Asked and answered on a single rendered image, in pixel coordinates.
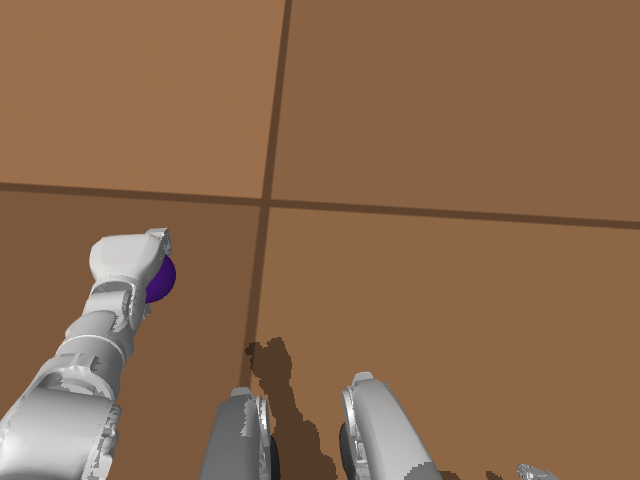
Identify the right robot hand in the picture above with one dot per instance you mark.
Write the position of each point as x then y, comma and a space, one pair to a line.
527, 472

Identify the ball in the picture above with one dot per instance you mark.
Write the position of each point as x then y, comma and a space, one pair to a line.
162, 283

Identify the left robot arm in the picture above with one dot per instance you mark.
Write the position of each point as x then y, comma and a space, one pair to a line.
63, 427

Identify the left robot hand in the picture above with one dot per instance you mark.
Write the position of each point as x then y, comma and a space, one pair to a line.
138, 256

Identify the right robot foot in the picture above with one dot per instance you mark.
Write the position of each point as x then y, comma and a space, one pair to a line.
346, 456

